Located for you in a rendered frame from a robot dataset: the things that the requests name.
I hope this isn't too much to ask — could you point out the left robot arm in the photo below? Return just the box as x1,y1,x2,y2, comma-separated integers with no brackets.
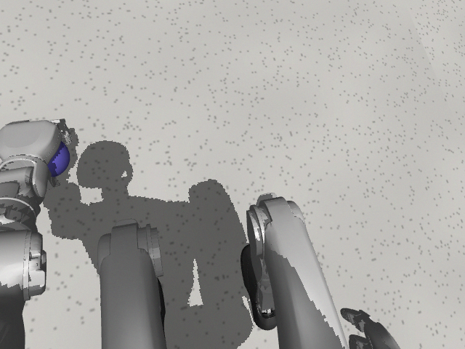
0,155,49,349

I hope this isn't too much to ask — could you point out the right robot foot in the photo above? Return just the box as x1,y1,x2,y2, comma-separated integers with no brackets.
240,244,277,330

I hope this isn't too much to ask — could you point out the right robot hand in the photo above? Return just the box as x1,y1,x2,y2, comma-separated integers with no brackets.
340,308,400,349

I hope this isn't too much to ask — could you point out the ball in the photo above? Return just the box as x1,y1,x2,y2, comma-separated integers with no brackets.
47,141,70,177

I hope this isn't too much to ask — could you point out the left robot hand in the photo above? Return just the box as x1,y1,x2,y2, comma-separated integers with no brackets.
0,119,72,190

